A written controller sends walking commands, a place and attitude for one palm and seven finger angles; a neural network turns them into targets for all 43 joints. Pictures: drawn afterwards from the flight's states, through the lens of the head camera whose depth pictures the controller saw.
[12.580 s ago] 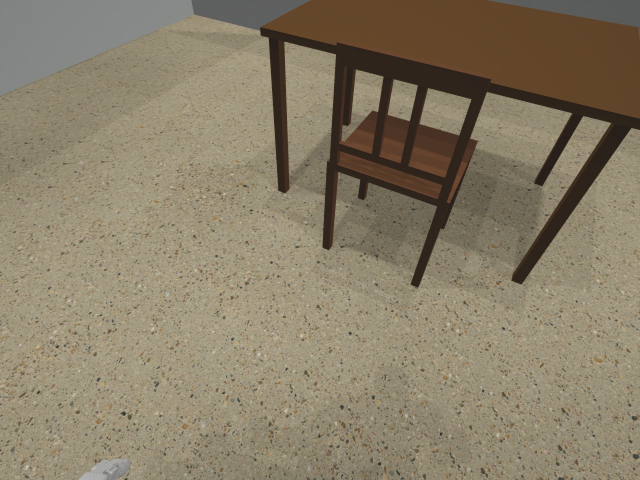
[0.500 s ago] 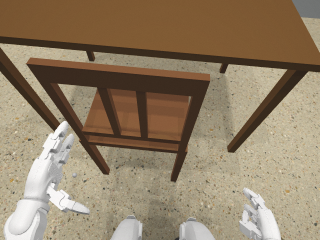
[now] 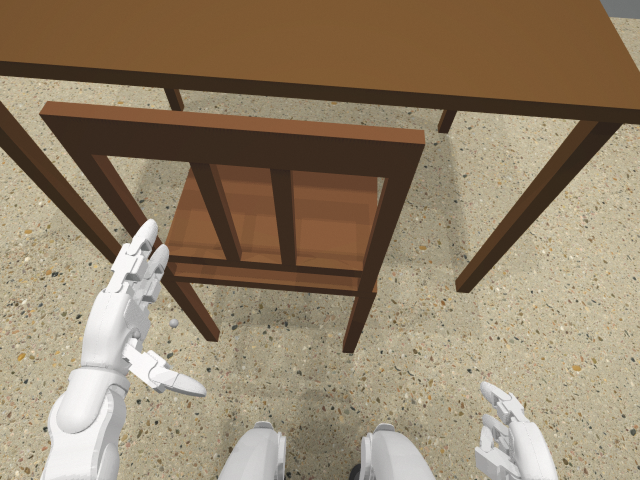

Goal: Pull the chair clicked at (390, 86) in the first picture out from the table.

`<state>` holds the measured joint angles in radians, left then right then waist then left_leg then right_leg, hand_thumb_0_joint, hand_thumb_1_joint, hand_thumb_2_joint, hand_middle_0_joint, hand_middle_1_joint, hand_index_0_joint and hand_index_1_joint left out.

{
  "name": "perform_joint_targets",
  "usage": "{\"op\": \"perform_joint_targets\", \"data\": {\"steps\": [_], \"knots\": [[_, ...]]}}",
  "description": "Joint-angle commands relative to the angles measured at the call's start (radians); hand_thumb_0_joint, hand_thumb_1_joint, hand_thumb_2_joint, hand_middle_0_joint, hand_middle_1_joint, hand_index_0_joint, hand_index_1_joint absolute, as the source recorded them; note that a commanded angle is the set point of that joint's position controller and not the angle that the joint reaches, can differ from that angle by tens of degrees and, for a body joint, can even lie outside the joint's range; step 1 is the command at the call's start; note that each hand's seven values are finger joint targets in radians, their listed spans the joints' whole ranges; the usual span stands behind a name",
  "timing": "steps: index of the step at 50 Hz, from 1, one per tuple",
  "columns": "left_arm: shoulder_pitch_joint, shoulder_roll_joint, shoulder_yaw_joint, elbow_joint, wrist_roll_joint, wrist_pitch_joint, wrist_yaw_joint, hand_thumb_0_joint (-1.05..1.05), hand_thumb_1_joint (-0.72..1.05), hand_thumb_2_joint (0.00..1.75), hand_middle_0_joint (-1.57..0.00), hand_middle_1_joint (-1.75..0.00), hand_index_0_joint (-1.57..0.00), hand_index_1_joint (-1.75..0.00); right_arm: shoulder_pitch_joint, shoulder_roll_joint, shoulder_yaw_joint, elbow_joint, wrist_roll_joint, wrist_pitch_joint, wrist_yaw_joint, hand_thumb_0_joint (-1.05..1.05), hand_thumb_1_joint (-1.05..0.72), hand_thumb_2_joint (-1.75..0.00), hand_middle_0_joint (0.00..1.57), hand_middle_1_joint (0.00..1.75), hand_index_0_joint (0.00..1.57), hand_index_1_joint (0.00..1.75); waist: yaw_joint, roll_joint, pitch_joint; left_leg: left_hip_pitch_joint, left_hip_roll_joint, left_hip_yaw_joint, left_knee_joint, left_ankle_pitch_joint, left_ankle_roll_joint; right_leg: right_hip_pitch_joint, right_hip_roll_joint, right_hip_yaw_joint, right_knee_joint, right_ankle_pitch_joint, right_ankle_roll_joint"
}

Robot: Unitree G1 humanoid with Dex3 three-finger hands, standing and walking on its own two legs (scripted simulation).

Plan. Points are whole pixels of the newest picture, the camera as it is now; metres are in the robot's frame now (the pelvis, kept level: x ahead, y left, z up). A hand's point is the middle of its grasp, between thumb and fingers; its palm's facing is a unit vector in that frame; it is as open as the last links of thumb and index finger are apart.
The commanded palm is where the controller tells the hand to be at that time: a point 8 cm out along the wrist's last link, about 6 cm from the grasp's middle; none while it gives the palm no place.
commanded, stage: aim the fingers beside a spindle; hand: left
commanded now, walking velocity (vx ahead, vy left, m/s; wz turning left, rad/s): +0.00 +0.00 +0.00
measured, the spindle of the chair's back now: (220, 215) +0.47 +0.16 -0.02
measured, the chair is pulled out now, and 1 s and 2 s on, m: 0.00 0.00 0.00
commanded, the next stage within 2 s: push the fingers through the gap in 1.36 s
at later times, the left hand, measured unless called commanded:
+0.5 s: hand (202, 312) +0.31 +0.16 +0.01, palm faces -0.06 -1.00 -0.02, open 16.9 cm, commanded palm +0.30 +0.21 +0.01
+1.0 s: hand (204, 308) +0.32 +0.16 +0.00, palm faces -0.02 -1.00 -0.05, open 16.9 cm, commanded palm +0.30 +0.21 +0.00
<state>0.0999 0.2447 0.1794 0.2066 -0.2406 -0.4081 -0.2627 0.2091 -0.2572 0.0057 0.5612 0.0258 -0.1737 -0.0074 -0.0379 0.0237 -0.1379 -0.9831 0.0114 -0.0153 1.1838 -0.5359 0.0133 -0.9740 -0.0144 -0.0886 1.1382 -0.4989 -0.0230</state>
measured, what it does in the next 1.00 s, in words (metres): stands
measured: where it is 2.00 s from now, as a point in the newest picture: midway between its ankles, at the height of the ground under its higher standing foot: outside the picture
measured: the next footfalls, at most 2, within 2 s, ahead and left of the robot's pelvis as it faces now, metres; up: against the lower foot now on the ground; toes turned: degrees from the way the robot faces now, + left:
none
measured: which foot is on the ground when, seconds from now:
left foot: down 0.00-1.00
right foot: down 0.00-1.00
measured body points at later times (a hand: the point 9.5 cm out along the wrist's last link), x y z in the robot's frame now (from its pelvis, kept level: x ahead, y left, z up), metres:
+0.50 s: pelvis +0.00 +0.01 -0.01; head +0.11 +0.02 +0.42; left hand +0.31 +0.21 +0.01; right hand +0.16 -0.24 -0.11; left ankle +0.01 +0.11 -0.64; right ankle +0.03 -0.11 -0.64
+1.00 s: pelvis -0.01 +0.00 -0.02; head +0.10 +0.01 +0.41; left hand +0.31 +0.21 +0.01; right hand +0.16 -0.25 -0.12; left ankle +0.01 +0.11 -0.64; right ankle +0.03 -0.11 -0.64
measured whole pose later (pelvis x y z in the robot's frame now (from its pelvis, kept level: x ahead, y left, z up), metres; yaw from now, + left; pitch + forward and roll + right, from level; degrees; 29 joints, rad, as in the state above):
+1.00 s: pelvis -0.01 +0.00 -0.02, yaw +0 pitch +21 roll -2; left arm -0.06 0.21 0.12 0.33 -0.17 -0.44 -0.13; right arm 0.18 -0.26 0.00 0.55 0.01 -0.07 0.01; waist -0.03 0.02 -0.15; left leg -1.09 0.01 -0.01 1.28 -0.56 0.01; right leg -1.09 -0.02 -0.08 1.24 -0.52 -0.03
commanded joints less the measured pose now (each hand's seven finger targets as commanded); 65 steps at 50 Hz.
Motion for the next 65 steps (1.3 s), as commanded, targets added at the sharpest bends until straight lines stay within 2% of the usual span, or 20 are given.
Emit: {"op": "perform_joint_targets", "data": {"steps": [1, 6, 7, 12, 13, 14, 19, 26, 28, 31, 34, 38, 42, 45, 52, 53, 54, 58, 62, 65], "knots": [[-0.099, 0.12, 0.045, -0.184, -0.008, -0.049, 0.005, 0.0, -0.5, 0.3, -0.06, -0.08, -0.06, -0.08, -0.007, -0.153, -0.064, -0.144, 0.002, -0.04, -0.008, 0.0, -0.9, -0.9, 0.2, 0.3, 0.2, 0.3, 0.001, 0.001, -0.308, 0.164, -0.009, -0.019, -0.159, 0.289, 0.015, 0.211, 0.014, 0.045, -0.145, 0.209, 0.006], [-0.169, 0.127, 0.046, -0.225, 0.002, -0.096, 0.045, 0.0, -0.5, 0.3, -0.06, -0.08, -0.06, -0.08, -0.008, -0.149, -0.064, -0.137, -0.007, -0.039, -0.008, 0.0, -0.9, -0.9, 0.2, 0.3, 0.2, 0.3, 0.0, 0.017, -0.329, 0.18, -0.006, -0.027, -0.145, 0.297, 0.013, 0.177, 0.017, 0.039, -0.123, 0.2, 0.003], [-0.194, 0.107, 0.022, -0.221, 0.01, -0.103, 0.049, 0.0, -0.5, 0.3, -0.06, -0.08, -0.06, -0.08, -0.011, -0.147, -0.062, -0.132, -0.007, -0.037, -0.006, 0.0, -0.9, -0.9, 0.2, 0.3, 0.2, 0.3, -0.007, 0.033, -0.333, 0.19, -0.006, -0.029, -0.143, 0.295, 0.011, 0.156, 0.017, 0.037, -0.117, 0.191, 0.002], [-0.22, 0.07, -0.021, -0.14, 0.033, -0.086, 0.054, 0.0, -0.5, 0.3, -0.06, -0.08, -0.06, -0.08, -0.008, -0.154, -0.065, -0.128, -0.009, -0.021, -0.002, 0.0, -0.9, -0.9, 0.2, 0.3, 0.2, 0.3, -0.014, 0.019, -0.326, 0.176, -0.005, -0.035, -0.134, 0.277, 0.01, 0.125, 0.016, 0.032, -0.104, 0.173, 0.0], [-0.206, 0.088, 0.001, -0.134, 0.035, -0.081, 0.056, 0.0, -0.5, 0.3, -0.06, -0.08, -0.06, -0.08, -0.005, -0.156, -0.068, -0.129, -0.009, -0.015, -0.001, 0.0, -0.9, -0.9, 0.2, 0.3, 0.2, 0.3, -0.003, 0.01, -0.343, 0.177, -0.003, -0.037, -0.138, 0.289, 0.006, 0.137, 0.015, 0.031, -0.098, 0.183, -0.002], [-0.196, 0.06, -0.028, -0.133, 0.038, -0.073, 0.053, 0.0, -0.5, 0.3, -0.06, -0.08, -0.06, -0.08, -0.01, -0.153, -0.066, -0.139, -0.008, -0.009, 0.0, 0.0, -0.9, -0.9, 0.2, 0.3, 0.2, 0.3, 0.002, 0.031, -0.347, 0.182, -0.005, -0.033, -0.138, 0.304, 0.006, 0.138, 0.014, 0.031, -0.095, 0.193, -0.003], [-0.22, 0.068, -0.023, -0.192, 0.04, -0.073, 0.086, 0.0, -0.5, 0.3, -0.06, -0.08, -0.06, -0.08, -0.009, -0.146, -0.068, -0.149, -0.012, 0.009, 0.008, 0.0, -0.9, -0.9, 0.2, 0.3, 0.2, 0.3, 0.009, 0.037, -0.4, 0.206, -0.003, -0.037, -0.125, 0.358, 0.002, 0.146, 0.014, 0.031, -0.078, 0.233, -0.003], [-0.327, 0.076, -0.01, -0.091, 0.068, -0.101, 0.13, 0.0, -0.5, 0.3, -0.06, -0.08, -0.06, -0.08, -0.012, -0.15, -0.063, -0.125, -0.02, 0.03, 0.008, 0.0, -0.9, -0.9, 0.2, 0.3, 0.2, 0.3, -0.014, -0.014, -0.337, 0.114, -0.006, -0.037, -0.104, 0.245, 0.008, 0.097, 0.02, 0.036, -0.068, 0.153, -0.003], [-0.343, 0.043, -0.047, -0.099, 0.072, -0.103, 0.12, 0.0, -0.5, 0.3, -0.06, -0.08, -0.06, -0.08, -0.016, -0.148, -0.065, -0.13, -0.019, 0.033, 0.01, 0.0, -0.9, -0.9, 0.2, 0.3, 0.2, 0.3, -0.011, 0.023, -0.366, 0.135, -0.008, -0.032, -0.099, 0.265, 0.006, 0.097, 0.016, 0.037, -0.06, 0.17, -0.006], [-0.305, 0.032, -0.066, -0.104, 0.066, -0.092, 0.102, 0.0, -0.5, 0.3, -0.06, -0.08, -0.06, -0.08, -0.006, -0.151, -0.069, -0.138, -0.018, 0.039, 0.013, 0.0, -0.9, -0.9, 0.2, 0.3, 0.2, 0.3, -0.003, 0.027, -0.431, 0.169, -0.005, -0.034, -0.091, 0.344, 0.006, 0.128, 0.015, 0.039, -0.051, 0.238, -0.008], [-0.287, 0.05, -0.051, -0.149, 0.06, -0.087, 0.103, 0.0, -0.5, 0.3, -0.06, -0.08, -0.06, -0.08, -0.005, -0.147, -0.072, -0.144, -0.014, 0.049, 0.017, 0.0, -0.9, -0.9, 0.2, 0.3, 0.2, 0.3, 0.008, 0.038, -0.446, 0.187, -0.002, -0.034, -0.097, 0.363, 0.001, 0.142, 0.014, 0.039, -0.053, 0.253, -0.006], [-0.238, 0.059, -0.028, -0.168, 0.061, -0.089, 0.134, 0.0, -0.5, 0.3, -0.06, -0.08, -0.06, -0.08, -0.009, -0.14, -0.071, -0.151, -0.015, 0.059, 0.02, 0.0, -0.9, -0.9, 0.2, 0.3, 0.2, 0.3, 0.014, 0.015, -0.425, 0.165, -0.005, -0.028, -0.096, 0.359, 0.004, 0.151, 0.015, 0.041, -0.052, 0.261, -0.004], [-0.315, 0.069, -0.012, -0.099, 0.076, -0.101, 0.159, 0.0, -0.5, 0.3, -0.06, -0.08, -0.06, -0.08, -0.019, -0.142, -0.065, -0.135, -0.017, 0.068, 0.017, 0.0, -0.9, -0.9, 0.2, 0.3, 0.2, 0.3, -0.011, -0.025, -0.336, 0.087, -0.01, -0.025, -0.093, 0.24, 0.009, 0.112, 0.018, 0.045, -0.061, 0.175, -0.001], [-0.332, 0.068, -0.013, -0.082, 0.073, -0.116, 0.14, 0.0, -0.5, 0.3, -0.06, -0.08, -0.06, -0.08, -0.022, -0.144, -0.066, -0.136, -0.015, 0.065, 0.012, 0.0, -0.9, -0.9, 0.2, 0.3, 0.2, 0.3, -0.009, -0.019, -0.353, 0.073, -0.015, -0.013, -0.084, 0.206, 0.013, 0.126, 0.016, 0.062, -0.072, 0.151, -0.001], [-0.33, 0.063, -0.043, -0.128, 0.047, -0.11, 0.082, 0.0, -0.5, 0.3, -0.06, -0.08, -0.06, -0.08, -0.015, -0.146, -0.068, -0.138, -0.007, 0.05, 0.003, 0.0, -0.9, -0.9, 0.2, 0.3, 0.2, 0.3, -0.01, 0.018, -0.423, 0.137, -0.013, -0.018, -0.083, 0.275, 0.015, 0.164, 0.013, 0.064, -0.076, 0.223, -0.002], [-0.304, 0.071, -0.03, -0.126, 0.043, -0.106, 0.084, 0.0, -0.5, 0.3, -0.06, -0.08, -0.06, -0.08, -0.014, -0.146, -0.068, -0.139, -0.007, 0.05, 0.004, 0.0, -0.9, -0.9, 0.2, 0.3, 0.2, 0.3, 0.0, 0.026, -0.419, 0.137, -0.013, -0.019, -0.089, 0.277, 0.012, 0.166, 0.014, 0.061, -0.076, 0.221, -0.003], [-0.299, 0.052, -0.049, -0.132, 0.04, -0.1, 0.084, 0.0, -0.5, 0.3, -0.06, -0.08, -0.06, -0.08, -0.016, -0.143, -0.066, -0.142, -0.007, 0.049, 0.005, 0.0, -0.9, -0.9, 0.2, 0.3, 0.2, 0.3, -0.006, 0.024, -0.418, 0.135, -0.015, -0.015, -0.087, 0.279, 0.014, 0.172, 0.012, 0.063, -0.079, 0.228, -0.001], [-0.291, 0.081, 0.005, -0.052, 0.047, -0.089, 0.106, 0.0, -0.5, 0.3, -0.06, -0.08, -0.06, -0.08, -0.015, -0.145, -0.065, -0.133, -0.007, 0.058, 0.006, 0.0, -0.9, -0.9, 0.2, 0.3, 0.2, 0.3, -0.006, -0.038, -0.351, 0.067, -0.016, -0.013, -0.087, 0.229, 0.013, 0.152, 0.013, 0.064, -0.08, 0.189, 0.003], [-0.322, 0.106, 0.029, -0.065, 0.055, -0.112, 0.114, 0.0, -0.5, 0.3, -0.06, -0.08, -0.06, -0.08, -0.02, -0.144, -0.066, -0.138, -0.01, 0.056, 0.006, 0.0, -0.9, -0.9, 0.2, 0.3, 0.2, 0.3, 0.003, -0.009, -0.351, 0.054, -0.019, -0.005, -0.081, 0.208, 0.014, 0.154, 0.012, 0.077, -0.08, 0.166, -0.001], [-0.363, 0.084, -0.015, -0.111, 0.056, -0.135, 0.104, 0.0, -0.5, 0.3, -0.06, -0.08, -0.06, -0.08, -0.023, -0.143, -0.064, -0.139, -0.011, 0.05, 0.006, 0.0, -0.9, -0.9, 0.2, 0.3, 0.2, 0.3, -0.01, 0.019, -0.38, 0.092, -0.017, -0.008, -0.075, 0.219, 0.016, 0.141, 0.012, 0.077, -0.08, 0.169, -0.001]]}}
